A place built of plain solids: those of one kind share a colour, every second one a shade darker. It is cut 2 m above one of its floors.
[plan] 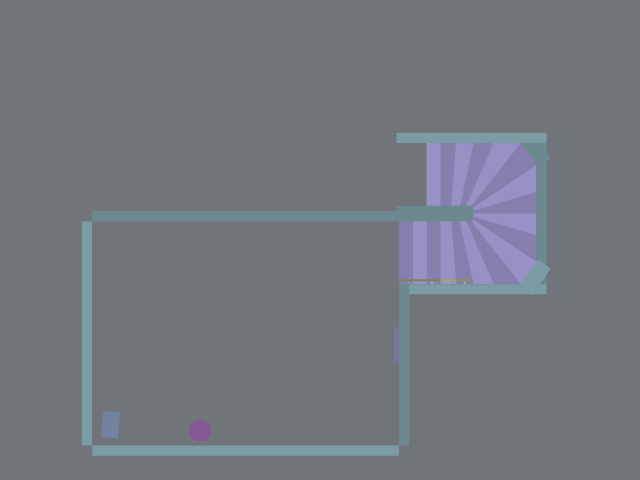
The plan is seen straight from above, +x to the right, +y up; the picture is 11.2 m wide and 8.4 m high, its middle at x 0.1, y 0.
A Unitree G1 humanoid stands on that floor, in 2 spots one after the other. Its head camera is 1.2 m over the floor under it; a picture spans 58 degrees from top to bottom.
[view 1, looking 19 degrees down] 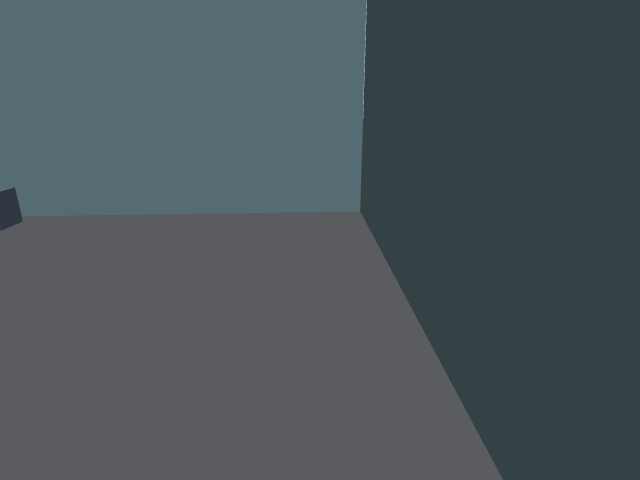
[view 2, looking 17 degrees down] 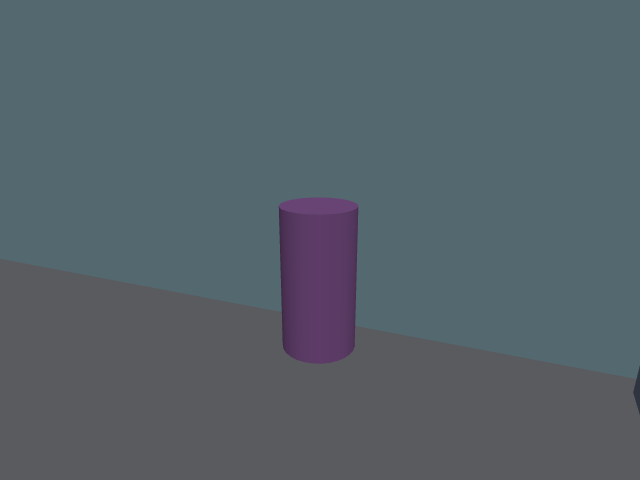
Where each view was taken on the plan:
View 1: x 0.49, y -0.32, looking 177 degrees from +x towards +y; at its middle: ground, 3.69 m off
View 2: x -2.77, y -1.45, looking -68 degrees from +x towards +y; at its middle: bin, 1.94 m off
